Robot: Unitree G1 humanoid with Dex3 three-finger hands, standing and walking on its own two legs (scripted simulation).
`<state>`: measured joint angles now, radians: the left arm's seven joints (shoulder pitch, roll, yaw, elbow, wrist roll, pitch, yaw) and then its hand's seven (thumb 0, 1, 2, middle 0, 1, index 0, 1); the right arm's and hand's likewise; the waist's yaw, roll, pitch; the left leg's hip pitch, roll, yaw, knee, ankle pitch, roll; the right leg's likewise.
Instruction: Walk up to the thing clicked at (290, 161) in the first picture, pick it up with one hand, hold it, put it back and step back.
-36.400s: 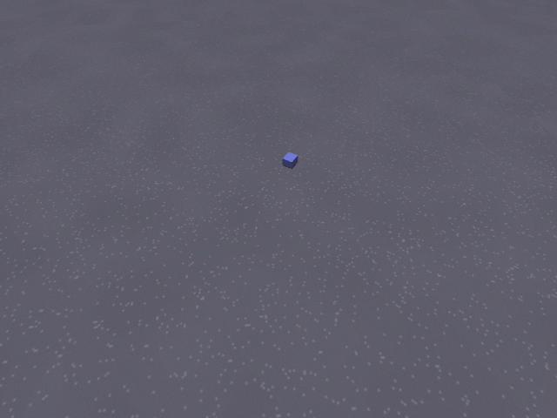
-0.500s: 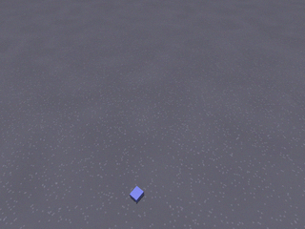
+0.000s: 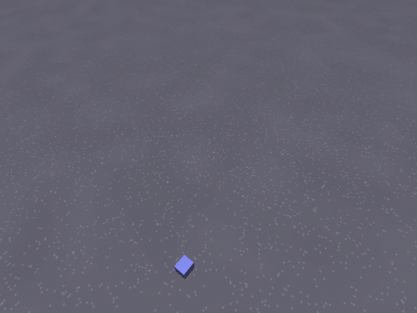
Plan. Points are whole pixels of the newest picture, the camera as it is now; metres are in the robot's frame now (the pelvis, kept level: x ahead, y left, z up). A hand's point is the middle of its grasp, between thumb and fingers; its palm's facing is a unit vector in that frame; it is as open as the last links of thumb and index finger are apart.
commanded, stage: stand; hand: left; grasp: from above
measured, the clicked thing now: (184, 266) +0.48 +0.16 -0.76
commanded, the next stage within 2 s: step back in 0.94 s
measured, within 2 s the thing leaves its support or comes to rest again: neither
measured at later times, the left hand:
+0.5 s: hand out of the picture +0.08 +0.24 -0.16, palm faces +0.01 -0.94 -0.34, open 7.4 cm
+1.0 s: hand out of the picture +0.08 +0.24 -0.15, palm faces +0.02 -0.94 -0.35, open 7.4 cm
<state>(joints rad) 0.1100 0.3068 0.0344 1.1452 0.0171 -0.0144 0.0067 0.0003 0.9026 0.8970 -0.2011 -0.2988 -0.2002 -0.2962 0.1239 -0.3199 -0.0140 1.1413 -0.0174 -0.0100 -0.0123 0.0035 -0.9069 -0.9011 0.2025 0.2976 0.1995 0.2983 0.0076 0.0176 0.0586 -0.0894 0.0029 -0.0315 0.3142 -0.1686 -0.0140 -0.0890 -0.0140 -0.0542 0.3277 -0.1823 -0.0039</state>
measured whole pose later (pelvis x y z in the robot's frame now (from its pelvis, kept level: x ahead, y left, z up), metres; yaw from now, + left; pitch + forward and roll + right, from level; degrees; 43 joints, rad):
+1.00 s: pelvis +0.00 -0.01 +0.00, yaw +0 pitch -2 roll +0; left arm 0.10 0.33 0.05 1.11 0.00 -0.01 0.00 0.00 0.90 0.90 -0.20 -0.30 -0.20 -0.30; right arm 0.10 -0.35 -0.01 1.11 0.00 0.00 0.00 0.00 -0.91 -0.90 0.20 0.30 0.20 0.30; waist 0.00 0.02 0.08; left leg -0.15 0.02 -0.04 0.39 -0.20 -0.02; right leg -0.12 0.01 -0.06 0.36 -0.19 -0.02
